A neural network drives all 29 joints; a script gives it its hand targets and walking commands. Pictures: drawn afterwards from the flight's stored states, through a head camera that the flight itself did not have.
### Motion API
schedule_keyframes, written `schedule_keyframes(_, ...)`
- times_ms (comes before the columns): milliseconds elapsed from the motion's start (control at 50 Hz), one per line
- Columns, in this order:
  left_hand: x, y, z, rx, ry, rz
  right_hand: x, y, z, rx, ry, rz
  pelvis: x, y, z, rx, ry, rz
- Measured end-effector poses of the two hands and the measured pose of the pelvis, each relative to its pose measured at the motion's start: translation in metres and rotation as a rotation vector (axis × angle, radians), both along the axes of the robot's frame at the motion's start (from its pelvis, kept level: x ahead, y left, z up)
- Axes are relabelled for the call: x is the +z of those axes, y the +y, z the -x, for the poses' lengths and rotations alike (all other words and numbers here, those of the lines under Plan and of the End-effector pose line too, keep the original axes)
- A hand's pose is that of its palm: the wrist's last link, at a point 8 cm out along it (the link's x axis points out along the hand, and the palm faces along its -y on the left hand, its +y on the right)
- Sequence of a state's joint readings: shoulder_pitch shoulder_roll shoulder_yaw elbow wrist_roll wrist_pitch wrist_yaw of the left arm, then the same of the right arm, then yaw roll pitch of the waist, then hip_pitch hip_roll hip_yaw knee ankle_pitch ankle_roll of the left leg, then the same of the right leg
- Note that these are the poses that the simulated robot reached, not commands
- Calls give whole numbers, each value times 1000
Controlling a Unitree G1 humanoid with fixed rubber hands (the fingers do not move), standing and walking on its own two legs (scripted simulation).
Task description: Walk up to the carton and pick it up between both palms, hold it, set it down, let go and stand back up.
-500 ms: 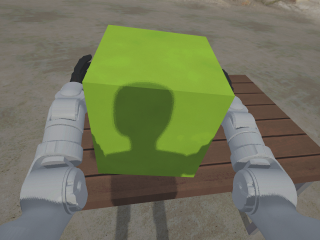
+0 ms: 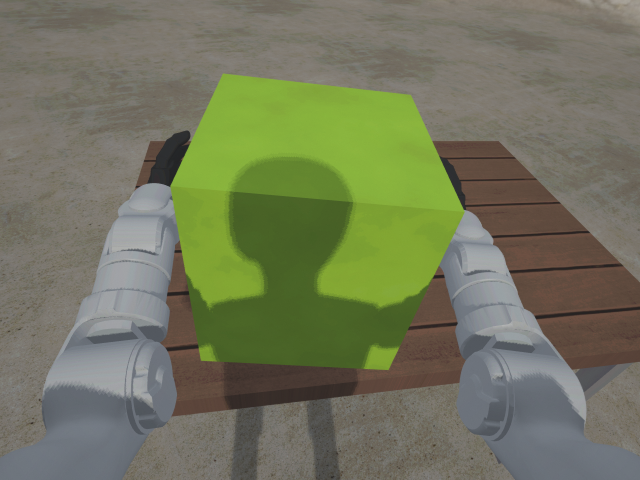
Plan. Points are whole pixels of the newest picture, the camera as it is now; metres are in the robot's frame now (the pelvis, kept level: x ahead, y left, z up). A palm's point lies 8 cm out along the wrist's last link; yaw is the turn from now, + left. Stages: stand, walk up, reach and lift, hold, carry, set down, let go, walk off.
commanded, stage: set down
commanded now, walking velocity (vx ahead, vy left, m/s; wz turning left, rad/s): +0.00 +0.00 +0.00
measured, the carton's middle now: (307, 225) +0.44 -0.01 +0.12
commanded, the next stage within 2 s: none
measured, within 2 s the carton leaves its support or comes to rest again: rests again in 1.02 s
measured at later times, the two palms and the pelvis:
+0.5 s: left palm (178, 195) +0.44 +0.16 +0.17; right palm (447, 226) +0.41 -0.20 +0.15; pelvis +0.01 +0.00 +0.00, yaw +0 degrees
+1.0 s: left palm (178, 206) +0.44 +0.16 +0.15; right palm (443, 233) +0.41 -0.19 +0.14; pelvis +0.01 +0.00 +0.00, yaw +0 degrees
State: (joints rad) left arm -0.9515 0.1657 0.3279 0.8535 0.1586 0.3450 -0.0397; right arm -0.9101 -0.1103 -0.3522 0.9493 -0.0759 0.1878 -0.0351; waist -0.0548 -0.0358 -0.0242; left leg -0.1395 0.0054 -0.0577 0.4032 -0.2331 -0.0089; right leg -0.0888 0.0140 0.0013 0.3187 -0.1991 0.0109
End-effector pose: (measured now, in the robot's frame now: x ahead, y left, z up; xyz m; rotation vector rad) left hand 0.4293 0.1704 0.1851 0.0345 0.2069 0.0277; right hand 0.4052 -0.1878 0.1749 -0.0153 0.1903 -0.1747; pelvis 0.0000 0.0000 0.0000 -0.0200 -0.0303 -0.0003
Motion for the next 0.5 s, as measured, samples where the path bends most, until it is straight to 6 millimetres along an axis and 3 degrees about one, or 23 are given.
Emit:
schedule_keyframes(220,-1,-10,-14,-27,-31,-1,-2,-10,-4,-22,-29,25,0,0,-8,-1,30,0)
schedule_keyframes(320,-12,-16,-17,-41,0,-1,-14,-15,-2,-32,2,24,0,0,-7,-1,30,0)
schedule_keyframes(500,-16,-10,-15,-23,-4,1,-24,-9,-4,-15,-1,24,0,0,-10,-1,47,0)
